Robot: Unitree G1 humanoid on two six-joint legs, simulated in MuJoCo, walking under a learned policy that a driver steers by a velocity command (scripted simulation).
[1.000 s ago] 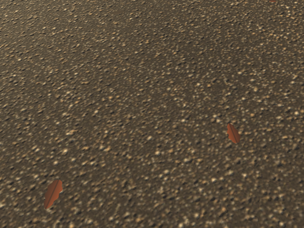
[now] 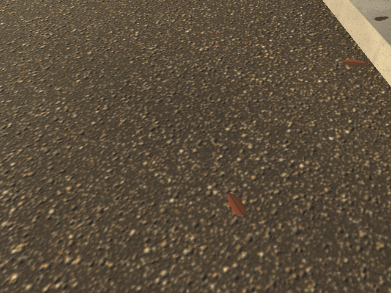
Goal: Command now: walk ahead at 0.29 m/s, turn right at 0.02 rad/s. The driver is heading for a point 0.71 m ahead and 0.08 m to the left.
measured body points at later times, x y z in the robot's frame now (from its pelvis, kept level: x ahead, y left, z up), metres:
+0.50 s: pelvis +0.20 +0.01 -0.01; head +0.24 +0.02 +0.44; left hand +0.46 +0.21 -0.08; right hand +0.13 -0.26 -0.13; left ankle +0.01 +0.11 -0.73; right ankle +0.38 -0.12 -0.71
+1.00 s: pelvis +0.49 +0.00 +0.00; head +0.51 +0.02 +0.45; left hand +0.47 +0.28 -0.13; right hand +0.71 -0.21 -0.10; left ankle +0.65 +0.17 -0.70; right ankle +0.38 -0.11 -0.73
